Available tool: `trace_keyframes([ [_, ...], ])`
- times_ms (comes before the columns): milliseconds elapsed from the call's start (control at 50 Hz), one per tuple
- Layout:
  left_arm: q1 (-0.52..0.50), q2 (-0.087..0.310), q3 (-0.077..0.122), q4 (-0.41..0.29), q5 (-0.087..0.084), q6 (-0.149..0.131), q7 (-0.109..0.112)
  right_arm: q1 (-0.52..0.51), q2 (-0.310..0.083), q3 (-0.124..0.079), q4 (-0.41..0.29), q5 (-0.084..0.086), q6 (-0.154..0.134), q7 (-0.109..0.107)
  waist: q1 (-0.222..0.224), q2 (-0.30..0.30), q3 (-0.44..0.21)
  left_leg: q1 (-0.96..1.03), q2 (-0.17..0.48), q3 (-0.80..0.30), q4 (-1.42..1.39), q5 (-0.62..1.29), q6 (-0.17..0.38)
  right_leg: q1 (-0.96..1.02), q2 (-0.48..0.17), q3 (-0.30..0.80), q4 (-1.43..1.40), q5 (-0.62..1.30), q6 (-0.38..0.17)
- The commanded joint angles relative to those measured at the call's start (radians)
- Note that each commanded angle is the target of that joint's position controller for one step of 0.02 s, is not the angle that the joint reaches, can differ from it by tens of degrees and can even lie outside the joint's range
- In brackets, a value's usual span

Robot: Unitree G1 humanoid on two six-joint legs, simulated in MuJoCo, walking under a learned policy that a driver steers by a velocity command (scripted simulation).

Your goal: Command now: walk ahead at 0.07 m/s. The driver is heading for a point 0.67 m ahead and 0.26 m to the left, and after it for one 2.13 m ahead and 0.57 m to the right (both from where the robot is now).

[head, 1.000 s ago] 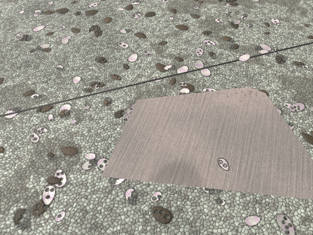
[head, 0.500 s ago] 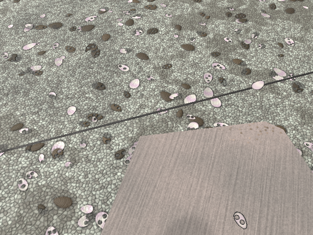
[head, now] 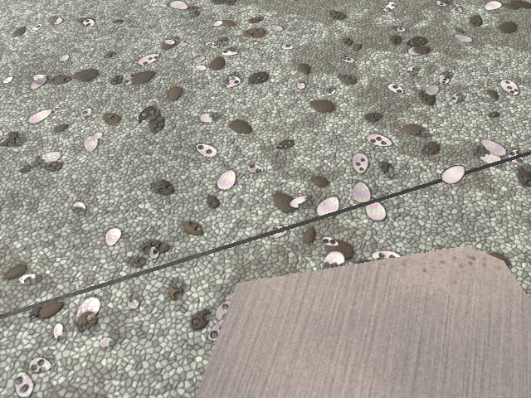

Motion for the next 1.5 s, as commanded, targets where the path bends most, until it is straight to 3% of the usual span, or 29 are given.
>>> trace_keyframes([
  [20,0.041,0.094,0.009,-0.016,0.007,-0.003,0.006,0.183,-0.014,0.000,0.040,0.001,0.032,-0.008,-0.035,-0.106,-0.104,0.084,0.015,-0.001,-0.108,0.039,-0.020,0.028,-0.243,0.222,-0.191,0.242,-0.108],
  [100,0.039,0.122,0.016,-0.006,-0.005,0.014,0.001,0.139,-0.022,0.006,0.046,0.006,0.046,-0.015,-0.026,-0.119,-0.086,0.143,0.020,0.020,-0.284,0.177,-0.012,-0.026,-0.225,0.244,-0.238,-0.191,-0.071],
  [160,0.057,0.118,0.022,0.005,-0.015,0.037,-0.001,0.134,-0.042,0.012,0.045,-0.008,0.034,-0.013,-0.021,-0.077,-0.003,0.194,0.070,-0.032,-0.479,0.271,0.011,-0.118,-0.195,0.254,-0.263,-0.427,0.019],
  [200,0.086,0.096,0.024,0.010,-0.020,0.049,-0.004,0.109,-0.057,0.013,0.047,0.006,0.017,-0.011,0.018,0.028,0.062,0.000,0.096,-0.090,-0.547,0.143,0.023,-0.004,-0.131,0.195,-0.222,-0.291,0.047],
  [240,0.121,0.076,0.020,0.029,-0.010,0.047,-0.007,0.088,-0.040,0.019,0.045,0.013,-0.002,-0.013,0.040,0.059,0.028,-0.055,0.109,-0.107,-0.603,0.143,0.016,0.132,-0.124,0.176,-0.147,-0.150,0.041],
  [340,0.134,0.070,0.014,0.055,-0.008,0.036,-0.008,0.107,-0.041,0.020,0.044,0.015,-0.012,-0.017,0.037,-0.001,0.007,-0.003,0.106,-0.100,-0.603,0.213,0.025,0.142,-0.128,0.173,-0.134,-0.092,0.040],
  [560,0.166,0.053,0.001,0.097,-0.009,0.035,-0.001,0.161,-0.031,0.024,0.058,0.014,-0.011,-0.016,0.021,-0.018,-0.007,0.045,0.096,-0.088,-0.598,0.203,0.037,0.136,-0.121,0.166,-0.122,-0.106,0.046],
  [620,0.158,0.074,0.014,0.081,-0.004,0.044,-0.007,0.176,-0.075,0.002,0.045,0.009,-0.001,-0.012,0.009,0.020,0.049,0.006,0.089,-0.129,-0.611,-0.156,0.087,0.025,-0.059,0.124,-0.036,-0.419,0.021],
  [680,0.082,0.020,0.007,0.030,0.013,0.031,-0.025,0.242,-0.118,-0.021,0.052,0.011,-0.001,-0.011,-0.031,0.129,0.133,0.078,0.251,-0.347,-0.755,-0.310,0.177,-0.167,-0.008,0.026,0.187,-0.307,0.033],
  [720,0.050,0.047,0.017,-0.003,0.020,0.012,-0.036,0.227,-0.129,-0.033,0.046,0.005,-0.012,-0.010,-0.027,0.113,0.132,0.121,0.315,-0.395,-0.784,-0.209,0.214,-0.235,-0.060,0.048,0.299,-0.270,0.026],
  [780,0.048,0.061,0.029,-0.033,0.008,-0.017,-0.048,0.190,-0.122,-0.038,0.037,0.006,-0.031,-0.003,0.002,0.088,0.118,0.126,0.275,-0.313,-0.728,-0.055,0.197,-0.170,-0.072,0.047,0.215,-0.283,0.021],
  [820,0.178,0.038,0.034,0.006,-0.005,-0.031,-0.045,0.127,-0.124,-0.042,0.018,0.018,-0.034,0.001,0.075,0.056,0.094,-0.024,0.193,-0.223,-0.624,0.033,0.167,0.116,-0.014,-0.009,0.029,-0.183,0.028],
  [840,0.296,0.058,0.047,0.045,-0.005,-0.037,-0.038,0.106,-0.108,-0.039,0.005,0.016,-0.041,0.003,0.118,0.006,0.056,-0.149,0.143,-0.179,-0.516,0.086,0.143,0.328,-0.023,0.030,-0.018,-0.167,0.033],
  [860,0.430,0.140,0.070,0.064,0.011,-0.045,-0.023,0.059,-0.054,-0.023,-0.030,0.015,-0.054,0.011,0.178,-0.185,0.002,-0.276,0.030,-0.046,-0.214,0.113,0.098,0.481,-0.234,0.297,-0.178,-0.348,0.011],
  [880,0.525,0.250,0.096,0.088,0.006,-0.032,-0.018,0.069,-0.022,-0.018,-0.073,0.015,-0.059,0.020,0.173,-0.378,-0.034,-0.455,-0.062,0.066,0.057,-0.033,0.078,0.532,-0.441,0.654,-0.319,-0.559,-0.082],
  [900,0.433,0.171,0.077,0.068,0.012,-0.021,-0.012,0.019,-0.096,-0.035,-0.080,-0.016,-0.053,0.027,0.122,-0.177,0.037,-0.465,0.021,-0.020,0.216,0.010,0.097,0.403,-0.454,0.650,-0.317,-0.602,-0.095],
  [920,0.317,0.139,0.066,0.028,0.011,-0.025,-0.016,0.007,-0.070,-0.033,-0.084,-0.012,-0.055,0.040,0.073,-0.087,0.082,-0.458,0.054,-0.056,0.243,0.114,0.103,0.314,-0.419,0.553,-0.325,-0.544,-0.076],
  [940,0.250,0.128,0.061,0.006,0.008,-0.031,-0.017,0.026,-0.044,-0.029,-0.074,-0.002,-0.056,0.048,0.041,-0.062,0.087,-0.426,0.073,-0.066,0.232,0.193,0.096,0.273,-0.378,0.441,-0.341,-0.424,-0.052],
  [1040,0.302,0.087,0.037,0.027,0.000,-0.061,-0.002,-0.023,-0.043,-0.042,-0.101,-0.003,-0.028,0.061,0.017,-0.085,0.024,-0.465,0.070,0.005,0.238,0.352,0.069,0.352,-0.286,0.107,-0.284,0.179,0.005],
  [1120,0.308,0.081,0.025,0.029,0.004,-0.066,0.002,-0.201,-0.025,-0.028,-0.182,0.001,-0.021,0.069,0.029,-0.103,0.065,-0.447,0.051,0.079,0.035,0.451,0.058,0.294,-0.250,-0.027,-0.282,0.351,0.012],
  [1200,0.325,0.125,0.029,0.042,-0.001,-0.069,0.012,-0.302,-0.037,-0.019,-0.238,-0.001,-0.017,0.078,0.029,-0.114,0.073,-0.289,0.004,0.179,-0.213,0.467,0.092,0.304,-0.266,-0.109,-0.239,0.591,0.015],
  [1280,0.284,0.189,0.052,0.027,0.000,-0.054,0.024,-0.070,-0.114,-0.052,-0.183,-0.008,-0.019,0.066,-0.088,-0.163,-0.078,-0.029,-0.087,0.200,-0.238,0.342,0.194,0.381,-0.304,-0.152,0.137,1.009,0.012],
  [1300,0.261,0.200,0.058,0.011,0.001,-0.048,0.015,0.042,-0.146,-0.069,-0.149,-0.014,-0.023,0.062,-0.138,-0.153,-0.137,0.115,-0.101,0.168,-0.302,0.332,0.225,0.327,-0.305,-0.146,0.330,0.893,0.005],
  [1320,0.235,0.203,0.063,-0.013,0.002,-0.046,0.002,0.135,-0.204,-0.096,-0.127,-0.021,-0.024,0.051,-0.194,-0.078,-0.189,0.287,-0.023,0.032,-0.394,0.238,0.265,0.168,-0.263,-0.158,0.622,0.599,0.019],
  [1340,0.263,0.085,0.051,-0.077,0.001,-0.048,-0.017,0.077,-0.295,-0.120,-0.156,-0.014,-0.015,0.045,-0.091,0.190,-0.263,0.556,0.278,-0.487,-0.439,0.288,0.393,-0.233,-0.052,-0.108,1.031,-0.383,0.071],
  [1360,0.179,0.144,0.055,-0.135,-0.012,-0.059,-0.031,0.098,-0.312,-0.118,-0.168,0.001,-0.001,0.045,-0.114,0.078,-0.319,0.579,0.342,-0.747,-0.609,0.131,0.476,-0.407,-0.006,0.114,1.142,-0.364,0.065],
  [1400,0.087,0.165,0.056,-0.165,-0.011,-0.081,-0.036,-0.009,-0.208,-0.090,-0.170,0.012,-0.008,0.030,-0.039,-0.077,-0.070,0.308,0.306,-0.535,-0.688,0.202,0.375,-0.438,-0.122,0.140,0.960,-0.195,0.054],
  [1440,0.115,0.143,0.054,-0.158,0.018,-0.050,-0.029,-0.052,-0.171,-0.075,-0.177,0.016,-0.034,0.022,0.035,-0.116,-0.041,0.139,0.212,-0.378,-0.685,0.452,0.319,-0.293,-0.160,0.151,0.831,-0.182,0.081],
  [1500,0.103,0.126,0.052,-0.178,0.036,-0.002,-0.039,-0.004,-0.196,-0.073,-0.168,0.028,-0.065,0.022,0.054,-0.069,-0.045,0.081,0.141,-0.275,-0.684,0.613,0.296,-0.259,-0.170,0.127,0.708,-0.171,0.119],
])
Next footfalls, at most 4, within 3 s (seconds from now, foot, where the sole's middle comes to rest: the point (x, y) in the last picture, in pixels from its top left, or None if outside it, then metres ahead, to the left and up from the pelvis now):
0.16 left None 0.05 0.13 -0.77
1.32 left None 0.45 0.09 -0.77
1.86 right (243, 276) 0.81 0.11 -0.77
2.42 left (186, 312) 0.71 0.27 -0.77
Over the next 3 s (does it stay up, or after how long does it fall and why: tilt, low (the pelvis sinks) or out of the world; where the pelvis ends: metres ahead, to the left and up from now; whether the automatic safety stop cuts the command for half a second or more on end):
stays up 0.67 0.14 0.00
